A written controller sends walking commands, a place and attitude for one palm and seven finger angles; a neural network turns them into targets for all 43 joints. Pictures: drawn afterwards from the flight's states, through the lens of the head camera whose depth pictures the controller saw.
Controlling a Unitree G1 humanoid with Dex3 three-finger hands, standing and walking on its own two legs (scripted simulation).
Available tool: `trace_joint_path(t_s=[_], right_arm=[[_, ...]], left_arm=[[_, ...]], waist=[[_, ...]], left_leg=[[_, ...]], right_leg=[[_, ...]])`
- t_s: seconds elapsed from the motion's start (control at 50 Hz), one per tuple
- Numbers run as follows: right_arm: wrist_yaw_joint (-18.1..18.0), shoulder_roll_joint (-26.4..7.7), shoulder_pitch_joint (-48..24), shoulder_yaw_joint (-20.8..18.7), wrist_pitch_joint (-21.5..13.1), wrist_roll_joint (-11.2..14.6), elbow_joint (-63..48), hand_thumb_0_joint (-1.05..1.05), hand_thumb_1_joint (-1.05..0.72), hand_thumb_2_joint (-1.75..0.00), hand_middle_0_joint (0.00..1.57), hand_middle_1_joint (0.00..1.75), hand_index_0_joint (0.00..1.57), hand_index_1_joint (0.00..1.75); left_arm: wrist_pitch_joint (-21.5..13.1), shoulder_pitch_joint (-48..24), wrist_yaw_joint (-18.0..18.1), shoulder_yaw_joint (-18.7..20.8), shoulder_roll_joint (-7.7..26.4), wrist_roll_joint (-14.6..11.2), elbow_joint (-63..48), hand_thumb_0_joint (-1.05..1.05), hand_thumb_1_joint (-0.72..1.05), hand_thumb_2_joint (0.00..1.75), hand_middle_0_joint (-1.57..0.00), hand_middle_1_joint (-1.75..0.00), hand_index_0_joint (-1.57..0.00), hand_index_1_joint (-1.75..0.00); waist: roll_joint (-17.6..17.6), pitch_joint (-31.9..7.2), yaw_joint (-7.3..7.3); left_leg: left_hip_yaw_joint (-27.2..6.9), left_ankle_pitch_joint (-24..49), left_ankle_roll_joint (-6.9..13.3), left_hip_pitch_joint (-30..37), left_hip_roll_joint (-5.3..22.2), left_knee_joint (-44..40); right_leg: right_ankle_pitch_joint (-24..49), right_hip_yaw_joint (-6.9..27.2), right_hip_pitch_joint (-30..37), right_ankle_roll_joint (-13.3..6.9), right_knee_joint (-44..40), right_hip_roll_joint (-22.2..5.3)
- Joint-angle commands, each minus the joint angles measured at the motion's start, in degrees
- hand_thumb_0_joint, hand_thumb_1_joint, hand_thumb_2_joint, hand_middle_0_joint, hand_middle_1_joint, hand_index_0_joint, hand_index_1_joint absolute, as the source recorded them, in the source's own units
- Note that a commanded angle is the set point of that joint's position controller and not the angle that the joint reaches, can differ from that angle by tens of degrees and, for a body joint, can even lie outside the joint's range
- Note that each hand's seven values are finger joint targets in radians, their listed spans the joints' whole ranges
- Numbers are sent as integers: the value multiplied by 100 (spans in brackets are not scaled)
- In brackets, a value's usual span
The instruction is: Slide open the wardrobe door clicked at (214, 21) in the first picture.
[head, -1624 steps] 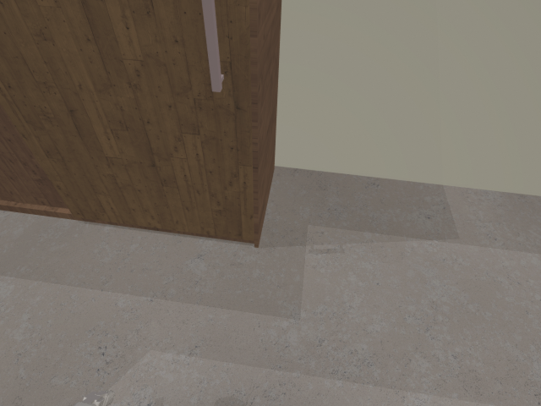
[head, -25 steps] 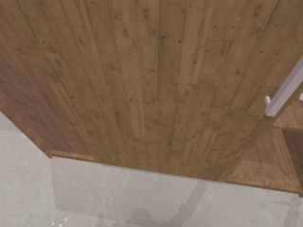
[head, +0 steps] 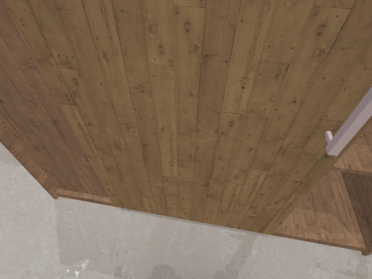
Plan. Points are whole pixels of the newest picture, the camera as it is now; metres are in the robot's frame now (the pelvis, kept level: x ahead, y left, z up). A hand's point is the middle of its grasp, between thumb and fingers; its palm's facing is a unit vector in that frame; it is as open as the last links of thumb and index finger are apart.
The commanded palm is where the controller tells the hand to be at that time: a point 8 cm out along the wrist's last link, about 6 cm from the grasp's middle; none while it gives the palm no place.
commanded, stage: slip the hand off the handle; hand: right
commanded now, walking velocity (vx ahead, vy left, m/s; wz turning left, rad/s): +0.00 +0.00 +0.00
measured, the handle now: (369, 92) +0.45 -0.33 +0.20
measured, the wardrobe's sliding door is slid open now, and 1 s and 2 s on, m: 0.46 0.46 0.46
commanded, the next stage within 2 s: draw the hand back to the body in 0.26 s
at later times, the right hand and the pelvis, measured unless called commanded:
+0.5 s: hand out of the picture +0.28 -0.36 +0.20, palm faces +0.33 +0.94 -0.10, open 14.7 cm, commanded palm +0.23 -0.39 +0.20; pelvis -0.02 +0.01 +0.00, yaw -3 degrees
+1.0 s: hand out of the picture +0.22 -0.33 +0.18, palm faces +0.40 +0.87 -0.27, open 14.1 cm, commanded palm +0.17 -0.36 +0.19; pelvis -0.02 -0.01 +0.00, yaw -1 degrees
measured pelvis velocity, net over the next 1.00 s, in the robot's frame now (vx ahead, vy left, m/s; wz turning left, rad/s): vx -0.02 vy -0.01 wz -0.02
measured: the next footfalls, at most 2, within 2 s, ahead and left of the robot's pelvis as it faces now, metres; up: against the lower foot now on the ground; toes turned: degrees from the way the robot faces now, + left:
none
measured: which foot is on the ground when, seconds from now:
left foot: down 0.00-1.00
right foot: down 0.00-1.00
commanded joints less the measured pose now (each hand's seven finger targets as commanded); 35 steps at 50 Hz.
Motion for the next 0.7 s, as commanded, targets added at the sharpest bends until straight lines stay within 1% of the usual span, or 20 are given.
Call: trace_joint_path(t_s=[0.0,0.06,0.1,0.14,0.2,0.22,0.28,0.36,0.38,0.4,0.44,0.46,0.5,0.52,0.54,0.6,0.62,0.64,0.66,0.68], right_arm=[[-104,-2244,-1318,-486,-111,242,-1749,0,55,-20,25,115,25,115],[-31,-1787,-1346,-109,44,336,-2062,0,55,-20,25,115,25,115],[-59,-1900,-1210,-222,87,361,-2164,0,55,-20,25,115,25,115],[-36,-1593,-1259,31,139,410,-2202,0,55,-20,25,115,25,115],[-48,-1721,-1338,-12,123,415,-2281,0,55,-20,25,115,25,115],[-37,-1588,-1419,130,136,421,-2318,0,55,-20,25,115,25,115],[-32,-1652,-1723,163,107,392,-2259,0,55,-20,25,115,25,115],[-6,-1822,-2080,188,36,322,-1872,0,55,-20,25,115,25,115],[666,-1336,-1845,590,239,921,-1370,0,55,-20,25,115,25,115],[1036,-1646,-1885,324,267,1088,-1625,0,55,-20,25,115,25,115],[1598,-1972,-1773,119,418,1280,-1774,0,55,-20,25,115,25,115],[1833,-1921,-1661,190,456,1354,-1758,0,55,-20,25,115,25,115],[2255,-2401,-1207,-403,422,1587,-1553,0,55,-20,25,115,25,115],[2464,-2226,-832,-360,417,1677,-1393,0,55,-20,25,115,25,115],[2540,-2527,-591,-743,412,1746,-1468,0,55,-20,25,115,25,115],[2428,-2214,-274,-639,444,1802,-1861,0,55,-20,25,115,25,115],[2362,-1971,-112,-483,481,1808,-2023,0,55,-20,25,115,25,115],[2291,-1936,99,-603,510,1874,-2135,0,55,-20,25,115,25,115],[2234,-1713,351,-467,568,1892,-2260,0,55,-20,25,115,25,115],[2184,-1676,285,-450,593,1890,-2480,0,55,-20,25,115,25,115]], left_arm=[[-362,-418,137,306,867,-29,-849,0,90,90,-20,-30,-20,-30],[-418,-655,144,240,778,-85,-909,0,90,90,-20,-30,-20,-30],[-452,-702,185,225,785,-86,-901,0,90,90,-20,-30,-20,-30],[-492,-803,198,167,742,-98,-906,0,90,90,-20,-30,-20,-30],[-542,-923,247,133,747,-112,-869,0,90,90,-20,-30,-20,-30],[-562,-955,251,109,724,-113,-868,0,90,90,-20,-30,-20,-30],[-627,-1047,278,66,713,-110,-808,0,90,90,-20,-30,-20,-30],[-711,-984,316,40,734,-93,-693,0,90,90,-20,-30,-20,-30],[-749,-1028,356,-10,825,-229,-699,0,90,90,-20,-30,-20,-30],[-789,-1061,386,-4,819,-282,-799,0,90,90,-20,-30,-20,-30],[-891,-1160,393,-81,795,-303,-943,0,90,90,-20,-30,-20,-30],[-946,-1210,376,-113,769,-308,-1003,0,90,90,-20,-30,-20,-30],[-1012,-1174,306,-119,856,-292,-1078,0,90,90,-20,-30,-20,-30],[-1055,-1151,250,-133,821,-305,-1149,0,90,90,-20,-30,-20,-30],[-1077,-1096,186,-85,856,-310,-1234,0,90,90,-20,-30,-20,-30],[-1145,-1163,46,-75,793,-322,-1461,0,90,90,-20,-30,-20,-30],[-1175,-1160,17,-73,776,-329,-1481,0,90,90,-20,-30,-20,-30],[-1196,-1130,-9,-37,800,-338,-1525,0,90,90,-20,-30,-20,-30],[-1219,-1151,-13,-33,787,-339,-1547,0,90,90,-20,-30,-20,-30],[-1234,-1170,-16,-25,812,-350,-1538,0,90,90,-20,-30,-20,-30]], waist=[[-622,-1373,-266],[-647,-1168,-178],[-545,-1081,-197],[-472,-944,-152],[-534,-836,-178],[-591,-898,-139],[-605,-736,-106],[-690,-811,-67],[-559,-1016,95],[-532,-1280,-78],[-834,-1396,-189],[-777,-1208,-189],[-593,-1104,-329],[-306,-944,-314],[-261,-936,-412],[-357,-809,-466],[-419,-828,-444],[-450,-798,-470],[-317,-778,-454],[-489,-713,-445]], left_leg=[[-198,1239,23,-819,10,-538],[-151,1042,-4,-993,2,-569],[-182,975,9,-939,25,-647],[-153,858,-4,-1021,23,-650],[-212,727,14,-985,69,-739],[-212,710,12,-977,66,-731],[-198,526,15,-1064,77,-742],[-249,385,21,-1062,104,-767],[-303,541,10,-739,142,-869],[-312,792,9,-461,132,-885],[-324,1153,8,-374,136,-850],[-305,1169,-7,-408,126,-852],[-397,1241,-95,-299,131,-888],[-405,1394,-164,-312,131,-845],[-478,1411,-214,-351,154,-825],[-471,870,-176,-564,130,-806],[-410,731,-167,-614,95,-787],[-397,648,-166,-671,93,-804],[-343,591,-164,-714,79,-783],[-356,541,-181,-803,73,-795]], right_leg=[[959,754,2352,7,-326,-51],[657,836,2442,43,-436,-48],[512,831,2398,31,-459,-39],[293,905,2394,53,-544,-24],[21,887,2341,50,-586,5],[-8,891,2404,52,-611,22],[-314,964,2339,81,-677,33],[-474,945,2269,77,-638,57],[-320,909,2457,54,-634,57],[-5,868,2531,10,-526,81],[363,855,2660,-1,-483,129],[382,871,2607,-8,-492,123],[457,888,2424,-37,-413,179],[500,852,2278,-67,-400,175],[520,866,2177,-65,-341,173],[257,868,2154,-27,-388,108],[137,866,2201,-18,-447,74],[34,911,2234,-2,-471,67],[-37,922,2257,-3,-502,32],[-120,935,2290,10,-522,28]])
